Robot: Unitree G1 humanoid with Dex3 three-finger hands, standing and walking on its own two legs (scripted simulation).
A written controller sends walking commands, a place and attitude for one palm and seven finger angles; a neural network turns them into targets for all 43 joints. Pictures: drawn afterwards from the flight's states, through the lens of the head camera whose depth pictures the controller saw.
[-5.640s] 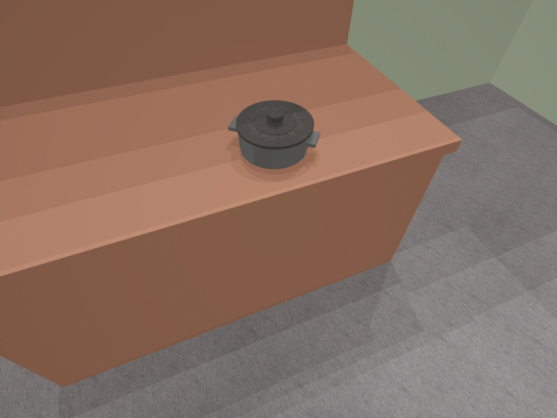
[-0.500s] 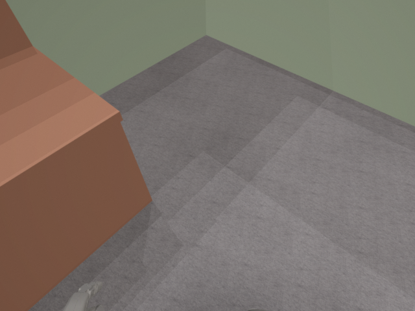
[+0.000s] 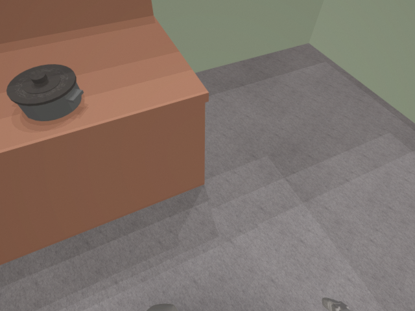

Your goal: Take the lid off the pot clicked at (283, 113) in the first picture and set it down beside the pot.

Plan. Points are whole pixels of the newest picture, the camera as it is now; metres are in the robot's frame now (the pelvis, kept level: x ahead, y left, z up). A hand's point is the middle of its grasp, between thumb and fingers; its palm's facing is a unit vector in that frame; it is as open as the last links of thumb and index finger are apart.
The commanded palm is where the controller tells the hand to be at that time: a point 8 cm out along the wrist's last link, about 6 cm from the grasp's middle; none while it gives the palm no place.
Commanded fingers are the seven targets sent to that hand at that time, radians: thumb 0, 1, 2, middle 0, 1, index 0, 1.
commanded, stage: turn to face it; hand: left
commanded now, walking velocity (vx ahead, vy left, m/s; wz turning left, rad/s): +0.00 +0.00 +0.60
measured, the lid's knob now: (38, 77) +0.68 +0.57 +0.00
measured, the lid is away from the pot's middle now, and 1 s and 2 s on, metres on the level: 0.00 0.00 0.00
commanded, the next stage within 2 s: take the last steps up to it in 0.82 s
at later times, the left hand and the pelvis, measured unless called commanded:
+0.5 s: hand out of the picture +0.06 +0.23 -0.14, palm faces +0.29 -0.90 -0.33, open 7.4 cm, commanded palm none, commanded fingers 0.00 0.90 0.90 -0.20 -0.30 -0.20 -0.30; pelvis +0.01 -0.01 +0.00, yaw +18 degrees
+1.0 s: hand out of the picture -0.11 +0.18 -0.18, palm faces +0.53 -0.81 -0.24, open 7.4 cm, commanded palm none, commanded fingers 0.00 0.90 0.90 -0.20 -0.30 -0.20 -0.30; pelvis -0.01 +0.00 +0.00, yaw +28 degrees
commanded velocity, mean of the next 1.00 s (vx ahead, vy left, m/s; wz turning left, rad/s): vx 0.03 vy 0.00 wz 0.40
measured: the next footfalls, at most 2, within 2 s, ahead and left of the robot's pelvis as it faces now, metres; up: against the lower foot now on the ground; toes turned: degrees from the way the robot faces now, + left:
left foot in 0.02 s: +0.05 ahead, +0.12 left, +0.00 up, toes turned +6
right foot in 0.48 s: +0.09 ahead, -0.10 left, +0.00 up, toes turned +18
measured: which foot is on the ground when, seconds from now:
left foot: up 0.00-0.00, down 0.02-0.48, up 0.50-0.94, down 0.96-1.00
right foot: down 0.00-0.02, up 0.04-0.46, down 0.48-0.96, up 0.98-1.00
